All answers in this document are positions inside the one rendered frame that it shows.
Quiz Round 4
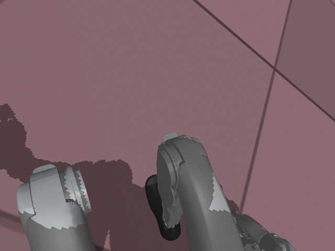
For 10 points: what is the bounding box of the right robot foot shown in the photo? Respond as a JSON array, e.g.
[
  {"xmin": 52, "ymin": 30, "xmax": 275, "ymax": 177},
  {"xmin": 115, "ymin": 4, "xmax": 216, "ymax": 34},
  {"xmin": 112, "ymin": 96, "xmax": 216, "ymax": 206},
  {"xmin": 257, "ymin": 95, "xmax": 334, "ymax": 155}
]
[{"xmin": 145, "ymin": 175, "xmax": 181, "ymax": 241}]

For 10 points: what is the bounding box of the right robot arm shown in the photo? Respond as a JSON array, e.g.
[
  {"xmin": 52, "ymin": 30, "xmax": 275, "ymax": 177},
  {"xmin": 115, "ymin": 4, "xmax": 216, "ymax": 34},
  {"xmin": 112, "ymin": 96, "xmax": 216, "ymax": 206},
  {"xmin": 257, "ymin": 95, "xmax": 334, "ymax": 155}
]
[{"xmin": 259, "ymin": 233, "xmax": 296, "ymax": 251}]

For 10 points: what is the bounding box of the right robot hand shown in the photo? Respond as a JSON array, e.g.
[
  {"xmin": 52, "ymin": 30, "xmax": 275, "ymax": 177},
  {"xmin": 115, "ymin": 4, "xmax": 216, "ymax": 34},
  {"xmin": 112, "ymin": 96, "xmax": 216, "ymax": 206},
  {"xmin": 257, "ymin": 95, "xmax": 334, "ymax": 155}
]
[{"xmin": 230, "ymin": 208, "xmax": 269, "ymax": 251}]

